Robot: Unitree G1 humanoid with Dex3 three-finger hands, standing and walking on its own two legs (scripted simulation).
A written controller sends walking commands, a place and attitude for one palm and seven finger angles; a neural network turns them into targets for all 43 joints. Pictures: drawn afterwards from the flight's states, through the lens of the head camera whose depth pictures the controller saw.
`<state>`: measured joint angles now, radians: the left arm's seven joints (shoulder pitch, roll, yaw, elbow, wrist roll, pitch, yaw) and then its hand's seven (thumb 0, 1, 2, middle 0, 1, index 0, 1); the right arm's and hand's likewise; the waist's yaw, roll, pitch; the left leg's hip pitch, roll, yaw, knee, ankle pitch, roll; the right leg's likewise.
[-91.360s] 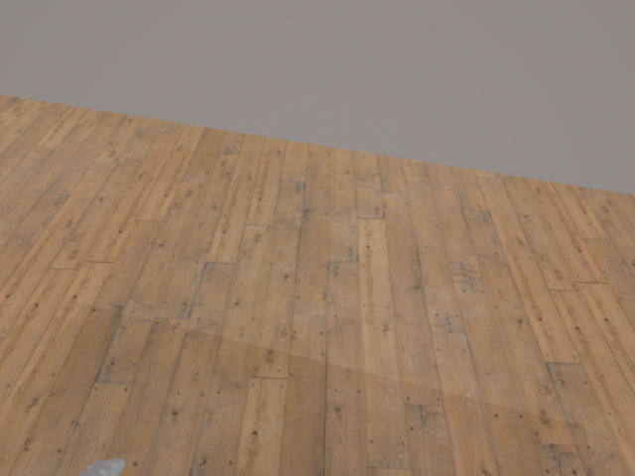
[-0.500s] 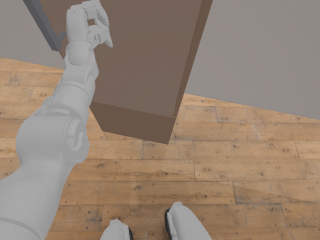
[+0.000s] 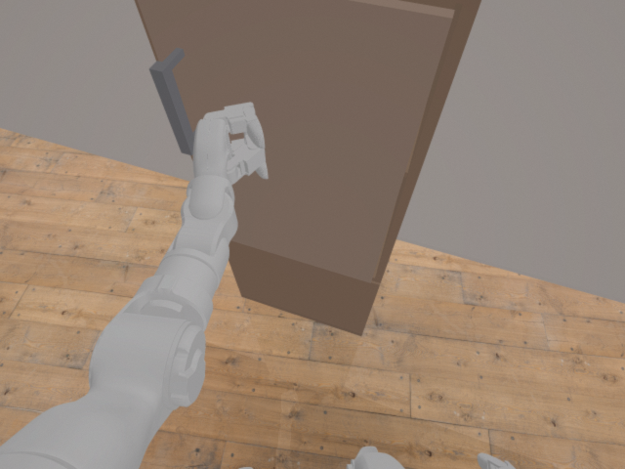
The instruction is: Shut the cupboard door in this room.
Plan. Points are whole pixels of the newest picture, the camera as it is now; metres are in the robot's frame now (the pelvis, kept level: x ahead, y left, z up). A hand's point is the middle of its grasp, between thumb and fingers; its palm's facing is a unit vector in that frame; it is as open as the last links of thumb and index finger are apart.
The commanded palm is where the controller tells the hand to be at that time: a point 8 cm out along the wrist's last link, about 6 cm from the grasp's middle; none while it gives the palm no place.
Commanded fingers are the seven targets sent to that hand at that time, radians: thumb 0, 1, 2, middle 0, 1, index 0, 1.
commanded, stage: draw the hand back to the body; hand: left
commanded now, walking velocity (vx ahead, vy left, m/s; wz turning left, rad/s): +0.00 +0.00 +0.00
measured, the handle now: (183, 104) +0.61 +0.16 +0.10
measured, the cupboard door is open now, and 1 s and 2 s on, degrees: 0 0 0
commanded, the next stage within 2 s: step back with the hand held close in 1.50 s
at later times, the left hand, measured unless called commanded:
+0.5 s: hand (156, 237) +0.34 +0.14 +0.15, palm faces +0.03 -0.99 -0.13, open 3.1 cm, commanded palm +0.30 +0.19 +0.16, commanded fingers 0.00 0.90 0.90 -1.02 -1.20 -1.02 -1.20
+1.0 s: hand out of the picture +0.22 +0.25 +0.18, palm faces +0.38 -0.85 -0.35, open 5.2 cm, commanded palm +0.17 +0.29 +0.20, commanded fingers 0.00 0.90 0.90 -0.34 -0.45 -0.34 -0.45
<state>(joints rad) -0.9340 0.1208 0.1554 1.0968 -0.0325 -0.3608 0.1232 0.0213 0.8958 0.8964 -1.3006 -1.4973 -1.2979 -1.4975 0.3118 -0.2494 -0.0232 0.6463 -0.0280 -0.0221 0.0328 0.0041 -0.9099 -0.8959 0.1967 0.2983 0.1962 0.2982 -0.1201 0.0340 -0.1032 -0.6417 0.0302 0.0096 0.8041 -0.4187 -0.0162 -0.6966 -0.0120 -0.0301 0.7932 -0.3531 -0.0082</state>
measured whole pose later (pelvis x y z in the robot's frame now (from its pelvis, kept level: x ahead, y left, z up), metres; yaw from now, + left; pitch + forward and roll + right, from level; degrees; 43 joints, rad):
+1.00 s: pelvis +0.00 +0.01 +0.04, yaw +1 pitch -4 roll +0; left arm 0.31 0.30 0.24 -0.23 -0.04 -0.07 0.09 0.02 0.89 0.90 -0.61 -0.73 -0.60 -0.73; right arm 0.21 -0.21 0.04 0.63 0.01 -0.04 -0.08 0.01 -0.91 -0.90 0.20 0.30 0.20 0.30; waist 0.05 0.08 0.00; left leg -0.06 0.01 0.01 0.40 -0.26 0.00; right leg -0.11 -0.02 -0.04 0.40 -0.21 0.01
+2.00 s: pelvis -0.02 +0.03 +0.03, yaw +0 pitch +1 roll +0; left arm 0.54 0.42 0.41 -0.44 -0.05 -0.14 0.14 0.02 0.88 0.89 -0.21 -0.30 -0.21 -0.30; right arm 0.21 -0.24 -0.02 0.56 0.02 0.00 -0.10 0.01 -0.91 -0.90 0.20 0.30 0.20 0.30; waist 0.00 0.03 0.00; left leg -0.27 -0.02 0.03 0.54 -0.28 0.03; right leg -0.32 -0.05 -0.01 0.52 -0.21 0.04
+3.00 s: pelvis -0.16 +0.00 +0.01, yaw +3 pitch +3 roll -2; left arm 0.53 0.44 0.50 -0.52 -0.05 -0.28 0.17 0.02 0.88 0.90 -0.21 -0.30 -0.21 -0.30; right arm 0.19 -0.16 0.00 0.63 -0.01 -0.14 -0.06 0.01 -0.90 -0.90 0.20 0.30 0.20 0.30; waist 0.04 0.00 -0.03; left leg -0.57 0.11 0.06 0.60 -0.09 -0.01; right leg -0.27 0.05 0.02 0.61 -0.42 -0.01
